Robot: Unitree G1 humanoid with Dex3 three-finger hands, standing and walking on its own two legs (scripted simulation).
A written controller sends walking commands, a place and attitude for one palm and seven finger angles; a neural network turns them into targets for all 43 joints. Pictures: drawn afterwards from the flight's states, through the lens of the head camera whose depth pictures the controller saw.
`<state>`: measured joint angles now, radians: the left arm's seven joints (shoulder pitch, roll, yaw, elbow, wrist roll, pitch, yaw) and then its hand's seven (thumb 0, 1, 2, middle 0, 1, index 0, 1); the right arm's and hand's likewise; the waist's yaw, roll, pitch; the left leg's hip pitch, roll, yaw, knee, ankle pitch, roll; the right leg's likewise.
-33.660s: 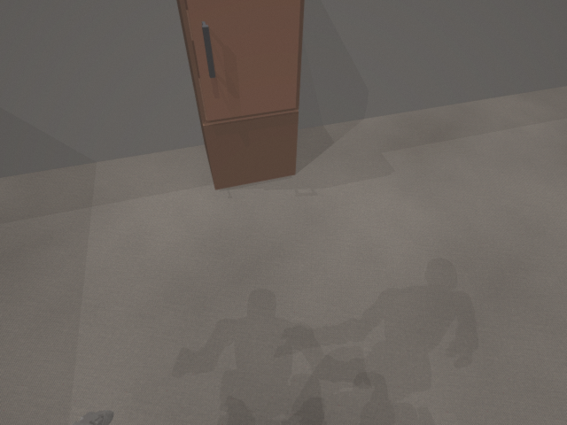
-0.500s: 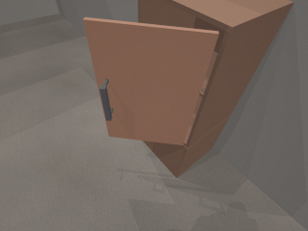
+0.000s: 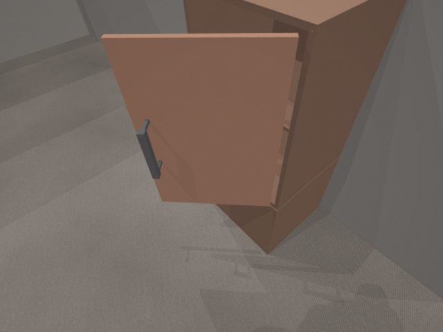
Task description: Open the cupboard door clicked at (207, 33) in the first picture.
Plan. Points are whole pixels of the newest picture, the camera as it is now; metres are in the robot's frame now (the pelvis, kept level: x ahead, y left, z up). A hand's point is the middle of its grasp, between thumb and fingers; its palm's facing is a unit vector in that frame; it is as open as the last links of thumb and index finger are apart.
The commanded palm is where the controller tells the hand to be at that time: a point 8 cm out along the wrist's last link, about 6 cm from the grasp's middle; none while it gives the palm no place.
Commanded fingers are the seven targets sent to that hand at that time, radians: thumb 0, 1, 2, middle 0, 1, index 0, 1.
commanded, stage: look again from close up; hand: left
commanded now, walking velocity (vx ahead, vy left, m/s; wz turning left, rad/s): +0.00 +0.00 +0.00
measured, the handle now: (151, 150) +0.56 +0.23 -0.04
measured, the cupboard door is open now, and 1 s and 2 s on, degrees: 44 44 44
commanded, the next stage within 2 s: raise the hand with hooked fingers in 0.18 s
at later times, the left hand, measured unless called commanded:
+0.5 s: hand (134, 298) +0.18 +0.17 -0.02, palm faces +0.21 -0.98 -0.04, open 7.6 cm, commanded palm +0.11 +0.22 -0.06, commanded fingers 0.00 0.62 0.78 -0.22 -0.48 -0.22 -0.48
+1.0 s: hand (121, 317) +0.16 +0.20 -0.06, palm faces -0.06 -1.00 -0.04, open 10.4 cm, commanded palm +0.13 +0.25 -0.05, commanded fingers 0.00 0.04 0.53 -0.26 -0.86 -0.26 -0.86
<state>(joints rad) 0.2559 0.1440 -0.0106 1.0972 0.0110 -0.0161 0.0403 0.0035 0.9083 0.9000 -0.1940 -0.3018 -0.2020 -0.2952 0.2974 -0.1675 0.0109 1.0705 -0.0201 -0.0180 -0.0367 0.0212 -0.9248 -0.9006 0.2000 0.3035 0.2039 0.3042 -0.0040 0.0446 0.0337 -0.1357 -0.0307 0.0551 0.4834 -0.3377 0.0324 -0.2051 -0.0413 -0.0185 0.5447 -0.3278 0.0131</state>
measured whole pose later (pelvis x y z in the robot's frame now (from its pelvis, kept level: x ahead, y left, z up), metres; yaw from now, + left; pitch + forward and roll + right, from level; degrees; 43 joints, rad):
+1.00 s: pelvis -0.08 -0.02 -0.09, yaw +2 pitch +15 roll -2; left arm 0.22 0.30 0.24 0.15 -0.30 -0.35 -0.42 0.01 0.26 0.63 -0.24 -0.71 -0.25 -0.71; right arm 0.23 -0.19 0.05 0.58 0.02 -0.23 -0.06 0.02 -0.90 -0.90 0.20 0.30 0.21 0.31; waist 0.00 0.02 -0.11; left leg -0.94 0.02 -0.04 1.22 -0.53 0.00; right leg -0.94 -0.01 -0.11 1.15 -0.48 -0.03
